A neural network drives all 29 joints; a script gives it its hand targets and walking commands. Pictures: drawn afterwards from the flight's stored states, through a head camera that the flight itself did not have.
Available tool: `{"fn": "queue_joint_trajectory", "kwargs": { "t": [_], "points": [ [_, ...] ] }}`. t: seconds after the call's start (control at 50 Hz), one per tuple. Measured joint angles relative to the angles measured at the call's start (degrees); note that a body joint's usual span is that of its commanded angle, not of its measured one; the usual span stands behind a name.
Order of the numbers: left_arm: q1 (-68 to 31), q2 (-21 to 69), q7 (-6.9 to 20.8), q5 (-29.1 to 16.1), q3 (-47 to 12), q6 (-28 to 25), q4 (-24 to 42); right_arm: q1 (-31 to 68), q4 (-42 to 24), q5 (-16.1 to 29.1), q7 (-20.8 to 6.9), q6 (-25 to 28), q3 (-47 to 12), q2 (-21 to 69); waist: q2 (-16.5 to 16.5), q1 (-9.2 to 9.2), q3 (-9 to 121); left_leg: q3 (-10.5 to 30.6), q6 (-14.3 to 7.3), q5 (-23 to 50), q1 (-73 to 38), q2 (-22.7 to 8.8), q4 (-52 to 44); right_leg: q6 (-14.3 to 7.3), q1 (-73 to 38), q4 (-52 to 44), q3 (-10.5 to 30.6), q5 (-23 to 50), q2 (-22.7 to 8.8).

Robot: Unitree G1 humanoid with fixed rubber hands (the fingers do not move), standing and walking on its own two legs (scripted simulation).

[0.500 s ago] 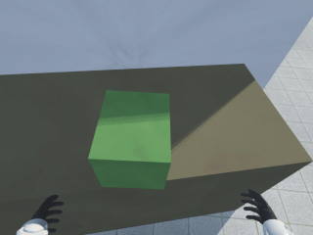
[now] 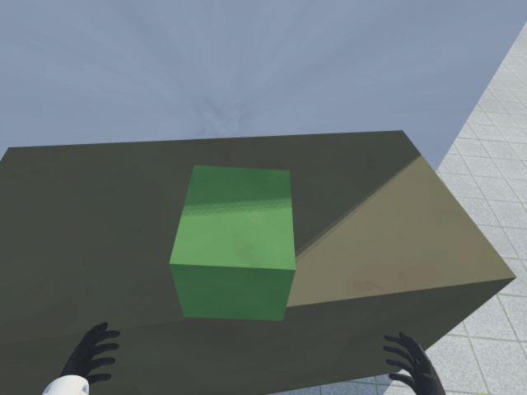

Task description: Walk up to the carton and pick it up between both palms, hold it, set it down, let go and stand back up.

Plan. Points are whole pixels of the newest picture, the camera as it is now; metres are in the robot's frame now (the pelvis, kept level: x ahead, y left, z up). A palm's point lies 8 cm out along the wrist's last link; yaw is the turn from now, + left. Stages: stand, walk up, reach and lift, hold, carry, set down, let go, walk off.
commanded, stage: reach and lift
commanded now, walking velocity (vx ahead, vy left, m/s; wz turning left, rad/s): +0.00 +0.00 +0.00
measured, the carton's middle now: (237, 242) +0.39 +0.05 -0.01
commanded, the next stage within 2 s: none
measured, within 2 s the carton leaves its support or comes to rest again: neither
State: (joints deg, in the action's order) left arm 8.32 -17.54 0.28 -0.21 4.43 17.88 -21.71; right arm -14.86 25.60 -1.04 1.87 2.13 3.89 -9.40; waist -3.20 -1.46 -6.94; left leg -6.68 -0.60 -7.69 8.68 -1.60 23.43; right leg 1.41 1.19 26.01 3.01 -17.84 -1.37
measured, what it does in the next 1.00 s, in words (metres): stands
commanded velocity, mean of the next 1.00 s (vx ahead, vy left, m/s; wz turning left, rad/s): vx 0.00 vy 0.00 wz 0.00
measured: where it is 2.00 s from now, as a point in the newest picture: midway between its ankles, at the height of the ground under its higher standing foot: outside the picture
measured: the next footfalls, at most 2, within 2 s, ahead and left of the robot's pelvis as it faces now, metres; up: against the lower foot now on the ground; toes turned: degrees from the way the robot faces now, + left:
none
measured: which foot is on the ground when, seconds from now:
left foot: down 0.00-1.00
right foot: down 0.00-1.00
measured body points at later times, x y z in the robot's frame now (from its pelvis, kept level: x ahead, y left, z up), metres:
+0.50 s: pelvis +0.02 +0.01 +0.00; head +0.02 +0.03 +0.45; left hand +0.19 +0.27 -0.05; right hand +0.22 -0.19 -0.02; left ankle +0.07 +0.11 -0.74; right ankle -0.03 -0.14 -0.74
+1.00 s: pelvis +0.04 -0.01 +0.00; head +0.04 +0.01 +0.45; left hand +0.24 +0.23 +0.00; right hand +0.25 -0.15 +0.02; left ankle +0.07 +0.11 -0.74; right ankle -0.03 -0.14 -0.74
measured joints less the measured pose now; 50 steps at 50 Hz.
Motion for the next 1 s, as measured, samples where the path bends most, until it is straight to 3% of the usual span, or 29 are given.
{"fn": "queue_joint_trajectory", "kwargs": {
  "t": [0.26,0.52,0.66,0.78,1.0],
  "points": [
    [3.1,0.9,-1.0,-3.0,-2.4,-5.4,1.7,0.0,-4.7,-0.5,0.8,0.5,1.1,2.8,0.1,-0.84,1.3,-0.2,-0.8,0.0,-0.7,1.1,-1.5,0.8,-1.4,-2.9,0.0,0.8,-1.2],
    [8.1,-0.5,-1.5,-7.4,-4.7,-13.4,5.0,-1.6,-9.2,3.0,2.7,5.6,-2.1,5.2,0.5,-1.74,1.7,-0.2,-0.6,-1.0,0.1,0.8,-1.2,0.7,-1.5,-4.6,0.0,0.9,-0.9],
    [6.4,0.1,1.0,-8.6,-5.3,-20.3,10.1,-2.1,-10.3,4.6,4.7,8.1,-4.8,6.1,0.9,-2.11,2.6,0.4,-0.1,-1.3,-1.1,0.6,-1.6,0.3,-3.3,-6.0,-0.6,0.9,-0.6],
    [4.2,1.3,4.2,-6.7,-3.3,-20.0,8.1,-3.2,-11.4,6.3,7.7,8.8,-8.3,7.4,0.8,-1.35,3.0,0.1,0.3,-1.5,-3.0,0.3,-2.4,0.0,-4.9,-6.4,-0.3,0.6,-0.3],
    [5.6,1.9,6.1,-7.7,-2.7,-22.8,11.4,-4.6,-17.2,7.0,11.4,12.3,-11.2,10.0,0.5,-3.26,1.3,0.7,1.0,-1.6,-1.8,-0.3,-2.1,-0.7,-3.8,-6.2,-0.8,0.3,0.4]
  ]
}}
